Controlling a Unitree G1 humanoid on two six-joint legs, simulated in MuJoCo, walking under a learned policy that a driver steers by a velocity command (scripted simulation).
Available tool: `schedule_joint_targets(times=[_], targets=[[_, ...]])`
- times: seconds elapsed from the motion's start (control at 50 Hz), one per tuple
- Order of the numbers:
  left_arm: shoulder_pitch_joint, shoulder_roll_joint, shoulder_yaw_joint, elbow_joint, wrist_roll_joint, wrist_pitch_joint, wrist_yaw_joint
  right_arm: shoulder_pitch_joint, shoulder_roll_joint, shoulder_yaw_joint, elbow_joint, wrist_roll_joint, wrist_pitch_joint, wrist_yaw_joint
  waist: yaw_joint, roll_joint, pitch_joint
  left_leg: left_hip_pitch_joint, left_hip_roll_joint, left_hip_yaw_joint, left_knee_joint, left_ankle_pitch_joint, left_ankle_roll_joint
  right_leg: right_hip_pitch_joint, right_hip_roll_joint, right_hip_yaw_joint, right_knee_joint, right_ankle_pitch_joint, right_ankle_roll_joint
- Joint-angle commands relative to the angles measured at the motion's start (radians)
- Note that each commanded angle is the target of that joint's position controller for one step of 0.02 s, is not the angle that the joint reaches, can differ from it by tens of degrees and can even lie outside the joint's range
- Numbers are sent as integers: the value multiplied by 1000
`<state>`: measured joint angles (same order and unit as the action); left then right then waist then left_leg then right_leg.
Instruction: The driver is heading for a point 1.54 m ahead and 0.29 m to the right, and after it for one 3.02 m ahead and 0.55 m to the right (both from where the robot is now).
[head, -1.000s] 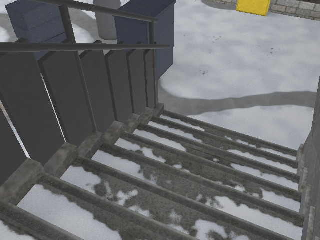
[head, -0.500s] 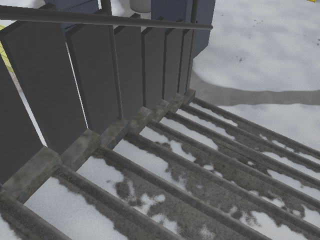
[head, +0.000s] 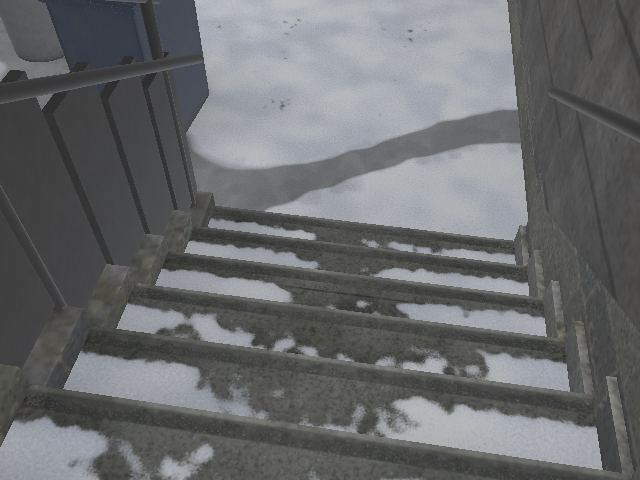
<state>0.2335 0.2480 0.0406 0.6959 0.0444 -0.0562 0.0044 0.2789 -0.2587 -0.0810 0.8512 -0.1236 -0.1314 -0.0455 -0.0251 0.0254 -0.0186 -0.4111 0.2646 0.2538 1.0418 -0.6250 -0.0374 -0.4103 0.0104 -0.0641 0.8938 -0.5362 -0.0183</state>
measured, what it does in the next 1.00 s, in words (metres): steps on the spot, turning right: left foot, then right foot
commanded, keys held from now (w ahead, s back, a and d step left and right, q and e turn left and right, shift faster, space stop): e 0.38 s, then no key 0.62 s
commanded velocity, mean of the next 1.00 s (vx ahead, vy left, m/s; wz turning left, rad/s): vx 0.01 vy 0.00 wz -0.35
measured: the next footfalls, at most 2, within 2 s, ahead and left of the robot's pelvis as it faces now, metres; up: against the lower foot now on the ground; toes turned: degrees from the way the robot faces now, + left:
left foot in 0.30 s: +0.06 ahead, +0.09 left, +0.00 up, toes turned -12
right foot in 0.64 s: -0.01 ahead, -0.13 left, +0.00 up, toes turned -18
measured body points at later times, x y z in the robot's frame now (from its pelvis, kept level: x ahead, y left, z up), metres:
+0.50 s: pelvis +0.02 +0.02 -0.01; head +0.05 +0.01 +0.44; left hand +0.28 +0.18 -0.09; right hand +0.01 -0.25 -0.12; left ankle +0.02 +0.10 -0.69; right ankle -0.01 -0.13 -0.58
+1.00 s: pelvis -0.01 -0.01 +0.04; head +0.01 -0.02 +0.49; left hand +0.20 +0.19 -0.06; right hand +0.01 -0.29 -0.08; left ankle +0.02 +0.10 -0.69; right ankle -0.05 -0.12 -0.69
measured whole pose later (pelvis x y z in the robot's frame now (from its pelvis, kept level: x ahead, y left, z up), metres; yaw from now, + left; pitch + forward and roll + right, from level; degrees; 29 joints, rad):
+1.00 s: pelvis -0.01 -0.01 +0.04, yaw -18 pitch +2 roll +1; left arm 0.21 0.30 0.02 0.69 0.01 -0.01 -0.10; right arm 0.25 -0.29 0.04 0.80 0.00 -0.07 0.08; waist -0.01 -0.01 0.00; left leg -0.27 0.03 0.11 0.53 -0.29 -0.01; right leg -0.30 -0.01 0.01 0.58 -0.31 -0.01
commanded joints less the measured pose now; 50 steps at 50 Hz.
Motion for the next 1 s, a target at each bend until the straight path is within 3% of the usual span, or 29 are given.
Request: schedule_joint_targets(times=[0.02,0.04,0.08,0.1,0.12,0.16,0.2,0.24,0.3,0.32,0.34,0.36,0.38,0.4,0.44,0.46,0.52,0.54,0.56,0.58,0.6,0.62,0.64,0.66,0.68,0.7,0.74,0.82,1.0], targets=[[540,276,87,88,58,-72,34,-265,-8,11,-273,101,-29,63,250,-113,-230,-719,-226,-235,425,-273,-22,828,-377,625,-261,1618,-443],[539,202,73,113,28,-107,2,-418,2,22,-331,136,-34,65,292,-78,-58,-864,-210,-313,325,-239,-29,697,-396,668,-248,1400,-376],[188,172,61,44,-49,-77,-50,-265,-119,-1,-285,100,-5,24,96,-138,-46,-689,-167,-332,303,-47,-38,385,-335,491,-230,1231,-330],[52,181,58,-6,-39,-51,-73,-181,-136,-2,-252,73,23,7,17,-144,-53,-542,-178,-319,334,19,-49,167,-309,436,-251,1183,-320],[-12,142,42,-26,15,-31,-78,-100,-112,17,-208,49,57,8,-18,-78,-79,-425,-197,-335,405,257,-47,5,-253,394,-253,1104,-277],[-160,144,13,-86,43,-21,-66,22,-57,50,-184,44,98,68,-102,-38,-93,-169,-237,-245,373,549,-26,-291,-113,254,-223,984,-214],[-159,195,12,-90,46,-31,-41,67,-72,52,-209,55,100,89,-113,-57,-75,12,-255,-204,340,544,-15,-406,-83,251,-216,857,-187],[-125,190,1,-86,42,-52,-35,82,-117,42,-240,46,98,69,-80,-81,-74,-20,-264,-209,260,399,-22,-259,-130,322,-124,882,-174],[-47,188,3,-89,9,-68,-43,69,-90,60,-270,54,94,30,-10,-89,-108,-93,-287,-267,-69,267,6,-3,-196,482,86,947,-212],[-92,184,7,-124,-8,-57,-61,185,-128,47,-236,78,87,19,-58,-4,-145,103,-273,-279,-245,631,83,-104,-121,427,209,900,-185],[40,81,-19,-125,25,-41,-84,96,-300,8,-267,113,78,18,49,234,-245,289,-49,-641,-410,1252,420,-335,75,233,490,175,-51],[32,102,-19,-123,28,-33,-83,73,-261,22,-282,68,57,56,19,62,-200,308,130,-869,-437,1541,597,-579,143,247,688,-170,41],[-1,97,-24,-130,10,-17,-61,78,-221,36,-254,35,44,71,-7,-49,-160,309,184,-929,-429,1414,577,-711,102,337,698,-93,88],[-56,94,-40,-146,5,3,-33,18,-163,59,-251,46,46,76,-9,-23,-120,257,181,-932,-412,1215,526,-817,37,368,691,-29,124],[15,104,-57,-97,49,32,-9,-95,-85,84,-241,48,51,64,59,-14,-194,135,41,-696,-350,1183,376,-650,-2,304,688,169,151],[64,99,-60,-85,63,43,-22,-142,-95,87,-250,50,51,62,101,8,-203,-10,-24,-599,-372,1158,346,-509,-4,233,750,255,148],[106,115,-45,-71,32,51,-92,-260,-105,128,-256,78,42,73,177,-41,-154,-282,-120,-383,-410,992,234,-208,-47,117,770,333,173],[95,116,-44,-85,25,47,-102,-246,-112,136,-243,85,35,72,162,-9,-151,-244,-112,-356,-402,983,207,-175,-62,111,705,312,181],[-22,107,-50,-148,26,34,-103,-192,-119,129,-220,136,26,66,113,-6,-95,-95,-106,-358,-437,797,169,-270,-93,104,286,44,193],[-65,82,-62,-141,15,24,-117,-128,-124,139,-177,153,18,77,60,45,-92,-51,-91,-372,-415,728,135,-200,-97,105,138,-68,196],[-7,59,-66,-106,-5,20,-120,-107,-132,137,-153,149,22,101,60,60,-97,-30,-94,-366,-415,680,121,-87,-80,88,-5,31,184],[133,55,-60,-30,3,20,-117,-151,-156,134,-145,102,22,127,115,86,-102,-84,-84,-362,-362,752,114,91,-94,106,-25,429,158],[103,107,-40,-21,-35,14,-111,-99,-143,127,-128,144,32,157,86,35,-110,7,-126,-336,-394,660,76,103,-41,92,-243,493,127],[-42,278,0,-86,-35,13,-85,114,-199,83,-129,128,40,140,-75,-88,-183,106,-198,-260,-352,446,31,127,-57,187,-265,761,-4],[-163,280,7,-131,-5,6,-92,114,-209,77,-150,124,40,114,-99,-125,-155,107,-229,-199,-342,273,10,62,-113,204,-298,730,-95],[-177,227,-3,-131,-16,7,-95,0,-185,87,-171,118,45,102,-64,-127,-103,170,-240,-160,-326,239,-14,-73,-126,237,-353,519,-107],[-155,153,-23,-109,-57,5,-96,-41,-95,107,-170,106,53,109,-64,-81,-35,239,-226,-164,-330,318,-3,-182,-109,237,-405,314,-62],[-36,162,-13,-67,-36,18,-100,-46,-96,108,-146,114,50,133,4,-60,-12,219,-237,-186,-463,359,25,-103,-68,164,-414,214,-26],[-14,173,17,-63,-28,37,-108,-72,-129,90,-109,122,42,116,43,-51,-17,217,-233,-191,-613,423,28,106,-55,108,-456,409,-28]])
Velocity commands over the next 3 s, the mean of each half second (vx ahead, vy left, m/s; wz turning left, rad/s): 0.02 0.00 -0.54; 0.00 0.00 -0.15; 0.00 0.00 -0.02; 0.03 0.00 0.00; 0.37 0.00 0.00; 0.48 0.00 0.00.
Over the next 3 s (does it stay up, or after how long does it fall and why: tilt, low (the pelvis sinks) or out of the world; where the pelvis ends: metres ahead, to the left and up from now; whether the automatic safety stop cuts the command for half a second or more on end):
stays up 0.42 -0.09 -0.25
